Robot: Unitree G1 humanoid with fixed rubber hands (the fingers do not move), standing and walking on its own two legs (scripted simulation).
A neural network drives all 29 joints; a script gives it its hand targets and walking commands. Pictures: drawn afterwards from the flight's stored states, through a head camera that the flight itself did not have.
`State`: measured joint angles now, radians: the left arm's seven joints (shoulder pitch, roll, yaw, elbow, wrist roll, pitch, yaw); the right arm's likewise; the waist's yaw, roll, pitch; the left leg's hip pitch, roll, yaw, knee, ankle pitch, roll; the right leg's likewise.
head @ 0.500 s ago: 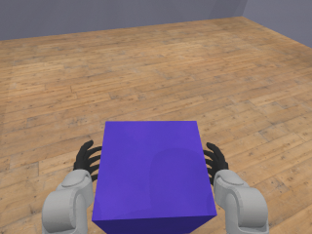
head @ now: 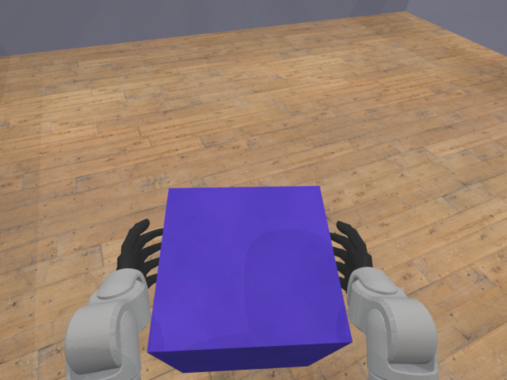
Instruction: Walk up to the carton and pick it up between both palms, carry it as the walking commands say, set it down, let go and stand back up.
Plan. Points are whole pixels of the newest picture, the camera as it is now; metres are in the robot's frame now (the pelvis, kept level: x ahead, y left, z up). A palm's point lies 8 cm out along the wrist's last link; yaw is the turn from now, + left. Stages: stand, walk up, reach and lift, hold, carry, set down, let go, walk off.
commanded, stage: carry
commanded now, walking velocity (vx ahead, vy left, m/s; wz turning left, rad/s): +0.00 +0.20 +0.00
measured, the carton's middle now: (245, 286) +0.26 +0.01 +0.03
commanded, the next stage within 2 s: none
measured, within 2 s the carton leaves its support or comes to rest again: neither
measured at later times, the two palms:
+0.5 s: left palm (24, 303) +0.20 +0.27 +0.12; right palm (285, 315) +0.19 -0.03 +0.10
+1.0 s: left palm out of the picture +0.15 +0.41 +0.11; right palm (156, 372) +0.14 +0.11 +0.08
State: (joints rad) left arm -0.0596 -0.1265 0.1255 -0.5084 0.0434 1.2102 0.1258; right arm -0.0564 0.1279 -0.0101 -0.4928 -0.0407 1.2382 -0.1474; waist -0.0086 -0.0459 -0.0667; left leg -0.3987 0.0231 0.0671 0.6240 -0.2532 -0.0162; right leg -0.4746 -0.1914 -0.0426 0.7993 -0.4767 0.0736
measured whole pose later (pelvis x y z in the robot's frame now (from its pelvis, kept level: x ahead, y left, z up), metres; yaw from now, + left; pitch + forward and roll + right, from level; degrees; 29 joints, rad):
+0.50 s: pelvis -0.05 +0.12 +0.02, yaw +0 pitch +3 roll +3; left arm -0.05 -0.13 0.10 -0.52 0.03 1.18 0.12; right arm -0.04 0.13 -0.02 -0.56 -0.04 1.25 -0.16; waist -0.02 0.01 -0.05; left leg -0.50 0.03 0.02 0.89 -0.39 -0.04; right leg -0.34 -0.16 -0.11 0.57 -0.27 0.03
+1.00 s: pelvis -0.10 +0.26 +0.01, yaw +1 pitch +3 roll +2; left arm -0.05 -0.13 0.09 -0.47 0.03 1.20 0.13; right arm 0.00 0.13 -0.02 -0.53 -0.05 1.24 -0.15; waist 0.00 0.04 -0.06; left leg -0.53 -0.06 0.08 0.94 -0.41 0.03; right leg -0.35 -0.10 -0.14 0.63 -0.33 -0.03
